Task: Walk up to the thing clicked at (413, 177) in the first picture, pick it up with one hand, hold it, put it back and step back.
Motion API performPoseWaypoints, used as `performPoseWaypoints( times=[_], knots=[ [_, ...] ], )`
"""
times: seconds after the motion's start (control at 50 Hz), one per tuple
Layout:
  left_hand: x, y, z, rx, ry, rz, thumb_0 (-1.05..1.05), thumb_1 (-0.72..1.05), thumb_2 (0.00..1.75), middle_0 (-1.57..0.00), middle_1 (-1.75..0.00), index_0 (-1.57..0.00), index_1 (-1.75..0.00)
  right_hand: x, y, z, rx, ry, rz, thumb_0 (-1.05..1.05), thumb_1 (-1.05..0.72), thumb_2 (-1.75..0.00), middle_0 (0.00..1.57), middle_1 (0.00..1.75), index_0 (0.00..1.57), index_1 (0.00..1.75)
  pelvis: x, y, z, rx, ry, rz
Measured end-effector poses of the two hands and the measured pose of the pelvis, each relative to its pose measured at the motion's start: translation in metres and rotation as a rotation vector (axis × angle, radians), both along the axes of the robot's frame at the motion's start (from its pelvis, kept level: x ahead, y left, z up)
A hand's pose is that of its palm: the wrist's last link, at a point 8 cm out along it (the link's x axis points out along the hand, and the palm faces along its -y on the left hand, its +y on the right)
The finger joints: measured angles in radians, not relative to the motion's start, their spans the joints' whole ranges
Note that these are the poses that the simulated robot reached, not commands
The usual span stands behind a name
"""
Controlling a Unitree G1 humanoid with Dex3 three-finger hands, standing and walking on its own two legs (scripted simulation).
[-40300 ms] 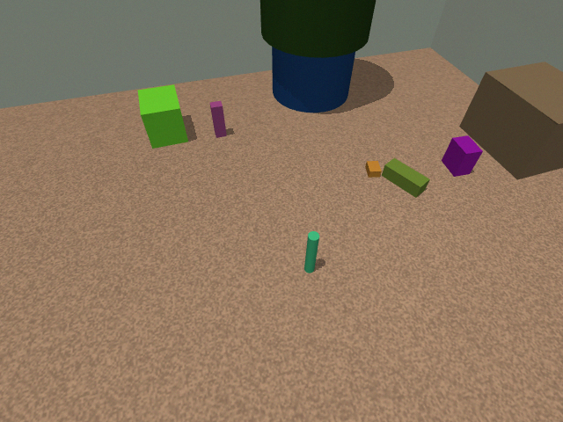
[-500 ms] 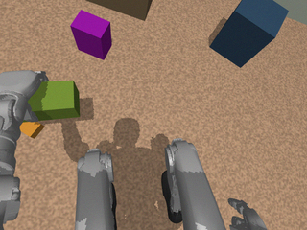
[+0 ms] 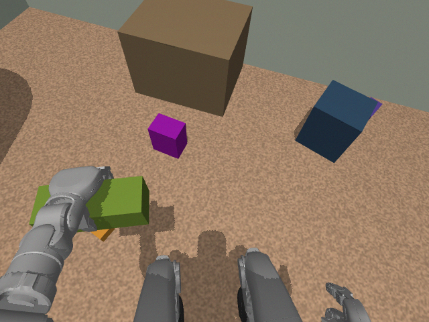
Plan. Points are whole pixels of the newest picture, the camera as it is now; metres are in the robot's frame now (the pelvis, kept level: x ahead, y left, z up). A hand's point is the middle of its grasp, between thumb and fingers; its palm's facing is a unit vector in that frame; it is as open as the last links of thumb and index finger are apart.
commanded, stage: lift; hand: left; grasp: from above
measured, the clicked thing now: (95, 205) +0.38 +0.24 -0.10
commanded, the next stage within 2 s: hold in 0.64 s
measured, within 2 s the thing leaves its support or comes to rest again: neither
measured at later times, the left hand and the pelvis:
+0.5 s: hand (76, 177) +0.37 +0.22 +0.04, palm faces -0.42 -0.06 -0.91, open 11.0 cm; pelvis +0.04 +0.00 +0.11, yaw +0 degrees
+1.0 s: hand (61, 156) +0.38 +0.23 +0.09, palm faces -0.45 -0.05 -0.89, open 11.0 cm; pelvis +0.07 +0.00 +0.15, yaw +0 degrees
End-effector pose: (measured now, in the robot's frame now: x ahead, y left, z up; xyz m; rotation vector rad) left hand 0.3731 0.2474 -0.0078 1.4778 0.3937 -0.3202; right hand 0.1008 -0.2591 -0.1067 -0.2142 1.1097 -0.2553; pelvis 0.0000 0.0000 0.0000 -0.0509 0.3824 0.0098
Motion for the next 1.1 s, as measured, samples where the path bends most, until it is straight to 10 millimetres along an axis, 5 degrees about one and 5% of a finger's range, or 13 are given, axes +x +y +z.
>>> performPoseWaypoints(
  times=[0.24,0.52,1.1],
  knots=[
    [-0.018,-0.012,0.059,0.005,0.02,-0.009,0.0,-0.15,0.6,-0.57,-0.7,-0.62,-0.65,0.005,-0.009,0.067,-0.015,-0.055,-0.011,0.01,-0.9,-0.9,0.21,0.3,0.2,0.3,0.015,-0.004,0.065,0.015,-0.103,0.004],
    [0.003,-0.021,0.111,0.017,-0.024,0.029,0.0,-0.14,0.6,-0.57,-0.71,-0.61,-0.65,0.021,-0.004,0.112,0.009,-0.057,-0.029,0.01,-0.9,-0.9,0.2,0.3,0.2,0.3,0.04,-0.001,0.115,0.029,-0.179,-0.007],
    [0.016,-0.02,0.166,0.019,0.018,-0.008,0.0,-0.15,0.6,-0.57,-0.7,-0.61,-0.65,0.072,0.001,0.154,0.038,-0.121,-0.014,0.01,-0.9,-0.9,0.21,0.3,0.2,0.3,0.073,0.002,0.155,0.042,-0.27,-0.018]
  ],
)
